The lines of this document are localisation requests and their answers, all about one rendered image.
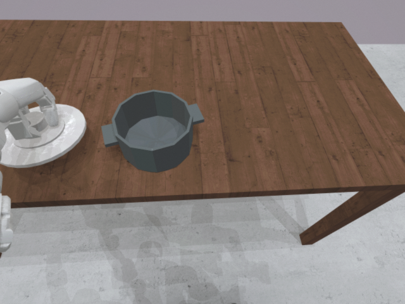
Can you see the pot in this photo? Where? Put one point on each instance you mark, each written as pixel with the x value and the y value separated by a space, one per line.
pixel 154 129

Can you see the knob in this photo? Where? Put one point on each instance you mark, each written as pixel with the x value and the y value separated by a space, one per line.
pixel 37 120

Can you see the robot left hand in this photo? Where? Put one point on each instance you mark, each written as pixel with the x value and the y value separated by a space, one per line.
pixel 27 91

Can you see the lid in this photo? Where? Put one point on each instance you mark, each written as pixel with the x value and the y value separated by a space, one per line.
pixel 53 143

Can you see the robot left forearm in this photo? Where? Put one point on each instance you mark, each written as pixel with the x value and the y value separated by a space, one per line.
pixel 8 109

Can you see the robot left upper arm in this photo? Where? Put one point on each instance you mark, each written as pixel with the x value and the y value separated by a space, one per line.
pixel 6 223

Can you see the table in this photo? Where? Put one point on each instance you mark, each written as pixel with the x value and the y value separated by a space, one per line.
pixel 289 108

